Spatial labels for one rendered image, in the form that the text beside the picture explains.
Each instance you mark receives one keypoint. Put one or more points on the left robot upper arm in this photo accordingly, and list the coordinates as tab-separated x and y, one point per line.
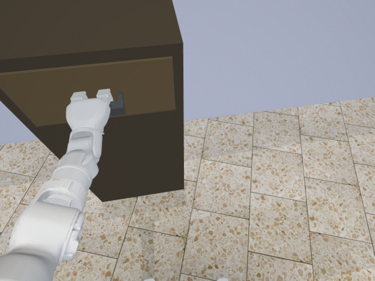
49	234

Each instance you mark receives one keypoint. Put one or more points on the drawer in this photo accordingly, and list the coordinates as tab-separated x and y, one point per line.
44	94

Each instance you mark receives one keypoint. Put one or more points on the cabinet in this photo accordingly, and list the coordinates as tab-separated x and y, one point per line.
141	154

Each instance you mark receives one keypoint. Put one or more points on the left robot forearm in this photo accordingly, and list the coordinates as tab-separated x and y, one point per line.
71	180

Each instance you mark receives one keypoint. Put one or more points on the handle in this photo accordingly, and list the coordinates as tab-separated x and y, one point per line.
117	107

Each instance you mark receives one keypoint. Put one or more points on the left robot hand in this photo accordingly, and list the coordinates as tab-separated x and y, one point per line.
92	113

